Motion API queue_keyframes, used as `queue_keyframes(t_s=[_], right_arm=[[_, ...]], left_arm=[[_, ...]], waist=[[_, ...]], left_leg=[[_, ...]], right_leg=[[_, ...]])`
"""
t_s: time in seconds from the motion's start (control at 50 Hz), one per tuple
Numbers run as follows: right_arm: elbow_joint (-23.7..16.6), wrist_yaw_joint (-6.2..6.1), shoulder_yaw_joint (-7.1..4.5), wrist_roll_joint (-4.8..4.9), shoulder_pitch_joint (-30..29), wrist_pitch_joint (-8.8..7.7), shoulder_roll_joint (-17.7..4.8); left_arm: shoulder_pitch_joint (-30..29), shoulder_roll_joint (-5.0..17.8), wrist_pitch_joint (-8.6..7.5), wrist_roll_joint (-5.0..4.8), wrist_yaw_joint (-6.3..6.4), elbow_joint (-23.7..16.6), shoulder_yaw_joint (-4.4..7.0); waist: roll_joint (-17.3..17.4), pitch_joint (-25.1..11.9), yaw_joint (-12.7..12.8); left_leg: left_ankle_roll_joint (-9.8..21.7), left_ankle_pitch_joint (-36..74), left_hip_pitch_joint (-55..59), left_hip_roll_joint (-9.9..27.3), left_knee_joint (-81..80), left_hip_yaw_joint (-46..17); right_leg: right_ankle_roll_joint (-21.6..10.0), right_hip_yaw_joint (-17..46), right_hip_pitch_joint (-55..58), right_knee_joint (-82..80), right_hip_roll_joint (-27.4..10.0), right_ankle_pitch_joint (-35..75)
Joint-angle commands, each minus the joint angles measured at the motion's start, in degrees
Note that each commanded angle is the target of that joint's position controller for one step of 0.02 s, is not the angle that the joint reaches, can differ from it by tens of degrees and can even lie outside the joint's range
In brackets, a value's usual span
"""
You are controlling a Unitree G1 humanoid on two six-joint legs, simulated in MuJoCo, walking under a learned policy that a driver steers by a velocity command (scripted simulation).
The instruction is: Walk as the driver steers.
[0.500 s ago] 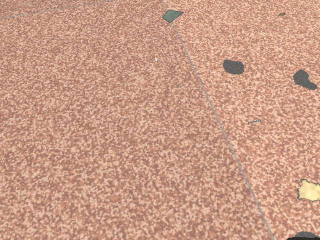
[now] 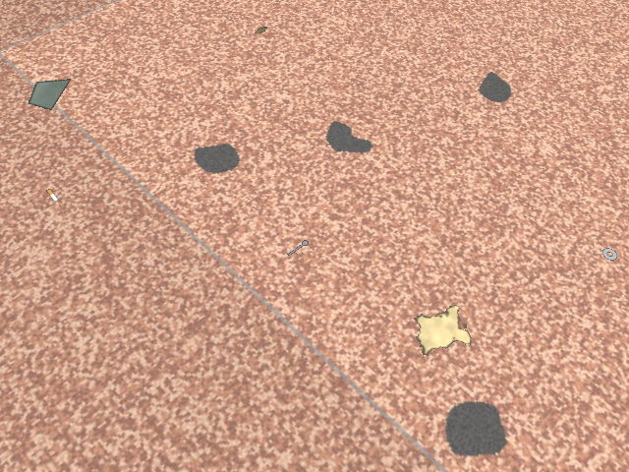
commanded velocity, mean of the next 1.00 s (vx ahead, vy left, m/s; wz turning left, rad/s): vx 0.18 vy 0.00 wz -0.07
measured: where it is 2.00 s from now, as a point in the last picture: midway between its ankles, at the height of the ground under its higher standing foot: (247, 288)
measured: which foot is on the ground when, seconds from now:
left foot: down 0.00-0.24, up 0.26-0.64, down 0.66-1.00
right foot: up 0.00-0.22, down 0.24-0.68, up 0.70-1.00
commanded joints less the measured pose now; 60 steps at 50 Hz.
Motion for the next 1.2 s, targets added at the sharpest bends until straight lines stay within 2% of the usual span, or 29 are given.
queue_keyframes(t_s=[0.02,0.1,0.18,0.22,0.24,0.26,0.28,0.3,0.34,0.42,0.5,0.58,0.64,0.66,0.68,0.7,0.72,0.74,0.8,0.94,1.0,1.04,1.06,1.08,1.1,1.12,1.14,1.16,1.2], right_arm=[[-2.49,0.07,-3.23,0.09,1.91,0.11,-11.21],[-2.49,1.28,-4.17,0.84,-0.03,0.12,-12.89],[-1.76,2.84,-5.03,2.88,-0.15,-0.87,-13.47],[-1.1,3.1,-5.0,4.02,-0.51,-1.14,-12.11],[-0.27,3.4,-4.54,3.27,2.75,-1.56,-10.29],[-3.9,3.58,-2.76,-0.49,2.06,-1.95,-5.9],[-4.16,3.19,-3.1,-0.52,-0.76,-1.95,-8.37],[-4.2,2.75,-3.68,1.45,-3.82,-1.57,-10.88],[-3.02,1.46,-3.63,1.6,-2.82,-0.97,-10.35],[-1.15,1.41,-3.09,1.44,1.98,-0.2,-9.01],[0.25,2.47,-0.96,1.71,2.89,0.32,-5.31],[-2.13,2.91,-2.3,2.74,1.03,0.78,-10.53],[-2.12,3.49,-2.36,2.66,3.92,0.48,-9.25],[-1.45,3.47,-2.56,2.72,6.46,0.44,-9.39],[0.12,3.13,-3.65,3.38,11.2,0.23,-12.21],[1.47,3.05,-4.97,4.02,17.37,-0.67,-16.56],[1.99,3.58,-4.76,2.44,22.16,-2.26,-16.31],[1.31,3.22,-4.05,1.41,19.21,-3.74,-14.25],[-0.89,1.92,-3.41,3.21,14.66,-4.39,-11.67],[-4.08,0.47,-3.79,4.02,15.83,-2.82,-12.2],[-5.28,0.71,-3.62,4.69,14.91,-2.29,-11.78],[-6.65,1.07,-2.67,4.5,12.72,-2.24,-9.26],[-7.53,1.43,-1.86,3.7,11.54,-2.56,-7.03],[-8.26,2.09,-0.13,1.88,13.76,-2.96,-1.34],[-12.51,1.94,0.32,5.53,16.53,-4.05,-1.13],[-10.81,1.7,-0.64,6.39,14.98,-3.92,-6.45],[-10.36,1.97,-1.27,4.95,10.63,-3.57,-8.63],[-9.46,2.3,-1.39,3.92,9.71,-3.35,-8.36],[-10.57,3.46,-1.29,4.21,6.49,-3.13,-6.34]], left_arm=[[-4.44,1.72,-1.2,0.1,-0.54,-6.74,-0.36],[-4.74,1.2,-0.67,0.33,-1.18,-6.88,-0.56],[-4.99,2.09,0.89,0.21,-2.13,-7.07,0.36],[-0.13,3.12,1.12,0.4,-2.14,-5.29,1.57],[5.27,7.59,0.8,0.81,-1.04,-3.76,3.3],[5.97,15.53,0.28,1.13,0.22,-4.76,4.64],[4.27,12.83,-1.6,3.23,-0.49,-6.59,3.53],[3.11,9.96,-2.76,3.17,-0.97,-5.65,2.57],[-2.55,5.6,-3.2,0.97,-0.06,-4.62,1.16],[-6.18,4.93,-3.04,2.23,0.99,-4.31,-0.02],[-6.93,-0.31,-3.64,3.25,0.9,-1.04,-2.3],[-6.18,5.48,-3.37,3.07,0.7,1.72,-0.62],[-6.76,5.07,-2.74,1.56,1.69,2.66,-0.34],[-5.13,4.5,-2.79,1.21,1.82,3.05,-0.14],[-5.2,2.15,-3.3,2.02,1.6,2.14,-0.54],[-9.98,-1.09,-4.25,2.3,0.88,-0.76,-1.35],[-17.24,-0.54,-5.9,0.48,0.29,-3.16,-1.32],[-17.69,1.21,-7.72,-1.12,-0.36,-3.31,-0.6],[-16.24,1.24,-11.06,1.73,-1.77,-1.0,-0.1],[-18.52,-2.58,-11.9,0.54,-2.4,-0.82,-1.18],[-16.61,0.22,-12.21,-0.75,-2.23,-0.97,-0.35],[-9.69,2.76,-12.45,-1.34,-1.7,0.89,0.92],[-0.9,4.82,-12.54,-1.11,-1.16,2.88,1.92],[10.23,8.38,-12.19,0.16,-0.64,4.25,2.63],[11.63,11.9,-11.96,2.6,-1.58,5.1,2.91],[6.54,8.09,-11.88,2.49,-1.79,3.68,2.07],[6.4,4.46,-11.59,1.89,-1.3,4.0,1.09],[6.76,2.65,-11.25,2.13,-0.97,4.65,0.41],[6.62,-0.03,-10.79,2.76,-0.73,6.73,-0.6]], waist=[[10.86,-7.76,-3.03],[11.63,-8.0,-2.27],[12.58,-8.07,-1.11],[10.1,-9.36,2.33],[1.6,-11.34,4.06],[-18.51,-12.4,1.38],[-12.04,-20.89,4.87],[-5.93,-18.11,5.49],[-2.79,-11.78,2.02],[-3.84,-12.12,-0.79],[-5.22,-11.97,0.24],[-6.4,-5.54,1.52],[-4.45,-4.61,-0.08],[-2.62,-6.41,-0.03],[5.51,-6.91,0.22],[16.09,-4.34,-2.26],[18.53,-1.13,-7.47],[15.84,1.07,-5.39],[8.97,-1.97,-2.97],[12.85,-1.73,-3.51],[14.71,-2.32,-2.13],[13.37,-4.27,1.95],[11.35,-8.74,6.05],[0.03,-18.96,8.77],[-18.52,-19.24,5.21],[-11.75,-11.29,5.18],[-6.79,-5.65,6.46],[-1.41,-4.23,5.96],[-2.08,-0.13,4.61]], left_leg=[[11.73,26.99,16.13,15.78,-4.65,-7.63],[10.38,27.13,12.88,16.88,-4.34,-1.19],[7.26,27.31,12.63,18.96,-0.11,2.31],[2.85,25.49,8.82,17.18,8.93,6.22],[-1.46,17.04,-2.11,12.64,20.64,8.64],[-6.8,-25.41,-24.58,4.24,39.33,9.17],[-7.55,-29.53,-28.02,1.67,49.12,-3.52],[-6.42,-24.81,-28.01,3.06,50.7,-5.79],[-5.36,-16.09,-27.72,4.94,44.52,-6.47],[-6.71,-9.23,-17.97,2.42,37.69,-4.82],[-6.25,-4.83,-7.18,4.47,22.31,-4.16],[-4.05,-8.61,-8.1,2.37,19.46,-1.5],[-1.18,-3.43,-6.65,1.61,11.13,-0.24],[1.03,-2.09,-3.95,1.06,8.19,-1.29],[5.08,-9.02,0.98,5.28,5.55,-9.66],[14.43,-33.19,7.03,14.0,-5.62,-32.57],[20.06,-48.34,10.69,20.87,-17.78,-52.17],[18.19,-45.4,11.25,21.27,-17.64,-51.87],[12.88,-27.22,10.98,14.01,-13.74,-37.65],[10.72,-13.83,-0.51,5.95,-10.42,-28.24],[9.31,-15.11,-3.99,6.79,-8.33,-32.47],[6.7,-13.81,-8.42,5.6,-2.75,-32.07],[4.52,-11.42,-14.44,2.91,7.43,-28.87],[2.24,-19.37,-21.61,-2.38,28.88,-20.94],[1.48,-21.05,-38.48,-3.08,45.66,-15.86],[1.01,-14.79,-43.99,2.21,54.01,-13.77],[1.08,-9.73,-45.52,3.81,56.14,-12.16],[1.05,-6.06,-42.64,5.53,55.98,-11.91],[1.48,-2.26,-41.35,8.1,55.18,-11.18]], right_leg=[[1.06,-2.68,-7.17,-4.91,-2.85,0.45],[-0.98,-6.04,1.25,-14.43,-3.06,2.62],[-4.96,-8.71,9.02,-25.67,-1.67,2.13],[-8.72,-9.25,19.24,-36.87,0.69,9.55],[-12.34,-2.27,33.02,-41.58,-0.95,27.4],[-21.66,20.02,45.88,-37.88,-16.44,57.39],[-30.58,26.62,43.04,-40.17,-22.64,54.24],[-28.21,19.91,39.8,-41.77,-19.43,47.62],[-21.47,12.67,33.58,-42.0,-13.25,37.23],[-20.74,7.77,26.31,-42.86,-10.29,40.39],[-19.39,2.75,23.02,-43.57,-9.66,31.83],[-20.2,5.12,21.09,-43.68,-12.88,21.95],[-17.5,4.35,22.94,-39.26,-13.2,21.41],[-15.22,2.77,22.19,-37.44,-11.29,6.58],[-12.44,-1.18,15.23,-28.94,-7.14,-11.38],[-7.43,-8.32,-1.3,-15.7,4.13,-17.43],[-7.82,-1.14,-13.2,-5.48,6.25,-20.45],[-9.1,3.19,-16.26,-2.62,2.87,-14.47],[-8.5,2.83,-10.73,-10.44,0.88,-0.33],[-2.41,-1.12,6.74,-32.15,6.64,8.49],[-2.1,0.29,15.41,-35.99,5.65,10.07],[-3.84,-0.27,26.66,-39.52,3.62,10.65],[-5.51,1.9,38.88,-39.1,0.25,9.33],[-9.16,14.62,54.19,-39.84,-11.38,-2.74],[-16.76,45.52,58.09,-50.37,-22.98,-28.42],[-17.18,43.73,52.13,-51.86,-23.09,-32.09],[-15.73,32.71,47.94,-50.88,-20.35,-22.1],[-14.5,24.16,43.96,-50.93,-17.37,-11.75],[-12.57,12.86,38.62,-51.93,-13.18,0.52]])
Velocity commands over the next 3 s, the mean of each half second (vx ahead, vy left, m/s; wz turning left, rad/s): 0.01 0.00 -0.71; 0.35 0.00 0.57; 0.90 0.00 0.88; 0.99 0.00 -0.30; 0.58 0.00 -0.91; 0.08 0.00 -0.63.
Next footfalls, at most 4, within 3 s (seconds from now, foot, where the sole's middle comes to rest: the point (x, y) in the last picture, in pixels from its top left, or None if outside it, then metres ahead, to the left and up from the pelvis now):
0.24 right None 0.05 -0.16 -0.78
0.66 left None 0.13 0.05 -0.78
1.06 right None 0.30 -0.23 -0.78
1.52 left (252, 369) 0.65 0.13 -0.78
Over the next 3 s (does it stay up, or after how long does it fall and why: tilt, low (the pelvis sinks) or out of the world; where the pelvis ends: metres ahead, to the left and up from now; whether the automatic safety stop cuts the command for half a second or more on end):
stays up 1.35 0.27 0.00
